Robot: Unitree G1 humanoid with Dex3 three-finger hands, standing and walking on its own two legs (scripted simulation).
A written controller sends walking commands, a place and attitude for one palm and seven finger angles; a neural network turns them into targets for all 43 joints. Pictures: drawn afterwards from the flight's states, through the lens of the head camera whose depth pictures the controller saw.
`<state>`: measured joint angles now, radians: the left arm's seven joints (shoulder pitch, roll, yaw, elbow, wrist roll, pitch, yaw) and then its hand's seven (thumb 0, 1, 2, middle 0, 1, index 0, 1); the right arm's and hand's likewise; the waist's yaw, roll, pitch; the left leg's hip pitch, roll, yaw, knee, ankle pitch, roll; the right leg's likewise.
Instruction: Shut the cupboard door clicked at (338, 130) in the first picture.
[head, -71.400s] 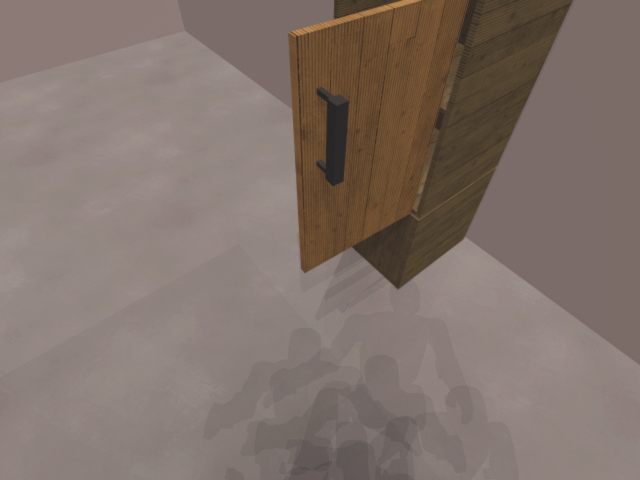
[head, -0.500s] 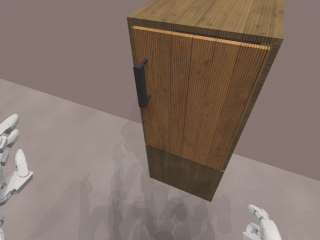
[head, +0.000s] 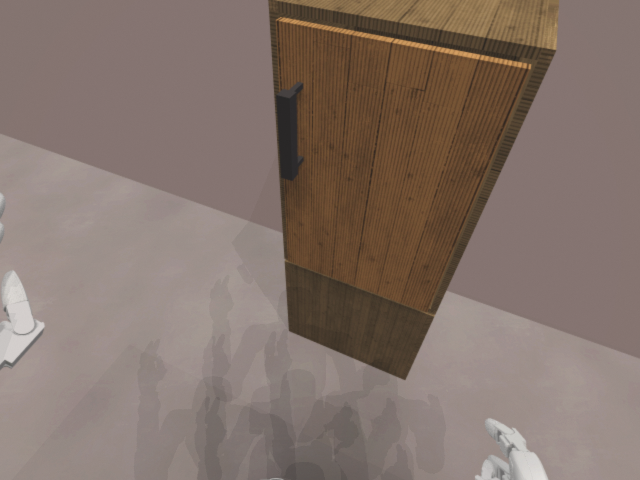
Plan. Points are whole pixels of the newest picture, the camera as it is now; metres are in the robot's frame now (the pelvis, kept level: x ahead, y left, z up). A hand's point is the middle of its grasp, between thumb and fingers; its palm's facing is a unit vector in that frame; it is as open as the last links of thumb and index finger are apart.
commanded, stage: step back with the hand held close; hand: left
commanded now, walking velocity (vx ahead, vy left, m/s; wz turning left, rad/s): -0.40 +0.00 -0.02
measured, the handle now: (293, 132) +0.67 +0.09 +0.09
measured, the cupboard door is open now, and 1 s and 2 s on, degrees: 0 0 0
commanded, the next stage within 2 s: stop stepping back and stand still in 0.46 s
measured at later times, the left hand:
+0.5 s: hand out of the picture +0.13 +0.25 +0.18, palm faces +0.36 -0.85 -0.39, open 7.4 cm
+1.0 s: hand out of the picture +0.09 +0.28 +0.16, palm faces +0.30 -0.91 -0.28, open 7.4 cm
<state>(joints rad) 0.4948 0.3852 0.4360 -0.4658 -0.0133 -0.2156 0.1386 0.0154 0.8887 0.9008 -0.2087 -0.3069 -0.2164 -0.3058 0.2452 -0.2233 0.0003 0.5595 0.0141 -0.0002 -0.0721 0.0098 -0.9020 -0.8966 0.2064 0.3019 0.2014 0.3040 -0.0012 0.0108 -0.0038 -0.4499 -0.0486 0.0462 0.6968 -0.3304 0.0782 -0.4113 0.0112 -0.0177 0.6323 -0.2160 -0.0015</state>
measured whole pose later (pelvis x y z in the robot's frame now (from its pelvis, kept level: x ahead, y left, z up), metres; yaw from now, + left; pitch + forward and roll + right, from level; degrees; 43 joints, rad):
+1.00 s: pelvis -0.17 +0.05 +0.01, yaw -6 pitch -1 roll -2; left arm 0.41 0.37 0.40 -0.46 -0.07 -0.16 0.15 0.02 0.90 0.90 -0.20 -0.30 -0.20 -0.30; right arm 0.25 -0.17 0.02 0.65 0.00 -0.13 -0.07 0.01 -0.91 -0.90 0.20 0.30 0.20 0.30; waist -0.07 -0.07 0.04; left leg -0.41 0.00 0.04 0.55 -0.13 0.05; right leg -0.22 0.03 0.04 0.72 -0.50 0.00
